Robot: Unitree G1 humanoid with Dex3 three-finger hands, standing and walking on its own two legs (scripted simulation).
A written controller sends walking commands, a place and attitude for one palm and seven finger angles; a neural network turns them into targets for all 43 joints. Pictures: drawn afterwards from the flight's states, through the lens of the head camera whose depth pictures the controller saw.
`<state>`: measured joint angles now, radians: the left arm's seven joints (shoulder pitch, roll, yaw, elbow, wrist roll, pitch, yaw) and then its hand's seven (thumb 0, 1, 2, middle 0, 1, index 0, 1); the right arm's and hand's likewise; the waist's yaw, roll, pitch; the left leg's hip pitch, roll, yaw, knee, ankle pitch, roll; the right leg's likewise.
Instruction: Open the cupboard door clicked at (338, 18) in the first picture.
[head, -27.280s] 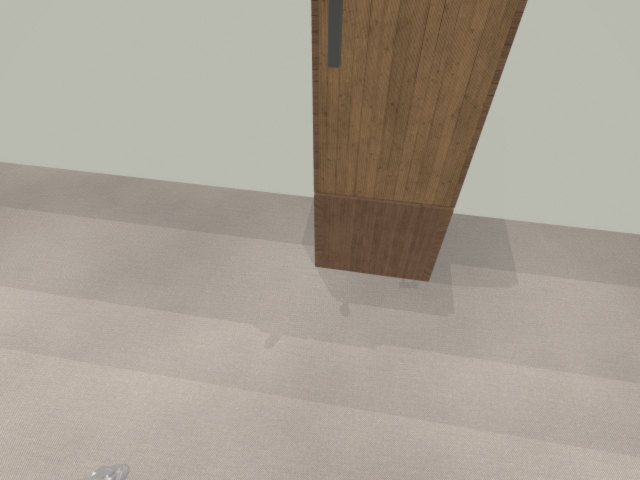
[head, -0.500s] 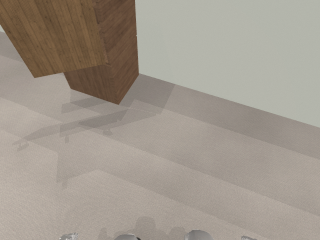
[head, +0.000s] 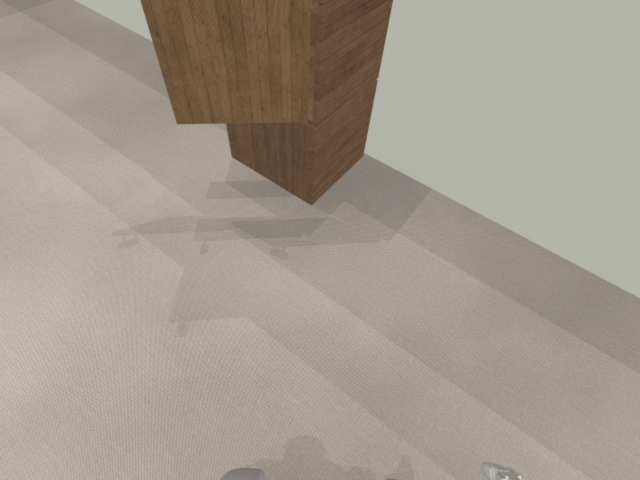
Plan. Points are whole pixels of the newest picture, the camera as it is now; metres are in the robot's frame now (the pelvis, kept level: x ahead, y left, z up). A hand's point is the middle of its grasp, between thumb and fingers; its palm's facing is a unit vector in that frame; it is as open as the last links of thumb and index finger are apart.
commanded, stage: turn to face it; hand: left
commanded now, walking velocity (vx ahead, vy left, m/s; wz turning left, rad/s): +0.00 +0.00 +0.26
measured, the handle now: out of the picture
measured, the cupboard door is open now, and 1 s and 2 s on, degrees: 42 42 42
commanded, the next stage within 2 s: take the last steps up to it in 0.02 s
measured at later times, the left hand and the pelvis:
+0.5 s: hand out of the picture -0.01 +0.19 -0.15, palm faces +0.24 -0.95 -0.18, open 7.4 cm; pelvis +0.04 +0.02 +0.02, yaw +10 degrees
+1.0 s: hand (155, 353) +0.29 +0.27 -0.14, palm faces +0.13 -0.97 -0.22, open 7.4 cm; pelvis +0.20 +0.08 +0.00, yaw +8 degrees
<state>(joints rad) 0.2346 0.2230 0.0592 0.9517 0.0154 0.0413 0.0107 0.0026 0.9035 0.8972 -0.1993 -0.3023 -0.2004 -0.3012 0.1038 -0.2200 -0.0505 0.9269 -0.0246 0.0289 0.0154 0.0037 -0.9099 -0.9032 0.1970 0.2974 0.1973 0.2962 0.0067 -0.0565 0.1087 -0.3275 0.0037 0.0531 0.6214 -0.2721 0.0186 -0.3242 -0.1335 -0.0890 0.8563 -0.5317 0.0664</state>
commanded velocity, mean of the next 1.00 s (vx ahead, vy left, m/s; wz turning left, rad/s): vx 0.27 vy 0.06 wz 0.08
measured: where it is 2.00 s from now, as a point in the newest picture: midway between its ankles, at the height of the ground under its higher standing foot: (269, 351)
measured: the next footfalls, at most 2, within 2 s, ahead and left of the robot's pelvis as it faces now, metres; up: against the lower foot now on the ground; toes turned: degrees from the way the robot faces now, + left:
right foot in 0.22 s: +0.04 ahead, -0.14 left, +0.00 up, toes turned -1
left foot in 0.58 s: +0.13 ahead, +0.19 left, +0.00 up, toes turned +16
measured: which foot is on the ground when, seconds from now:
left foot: down 0.00-0.22, up 0.24-0.56, down 0.58-0.96, up 0.98-1.00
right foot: up 0.00-0.20, down 0.22-0.58, up 0.60-0.94, down 0.96-1.00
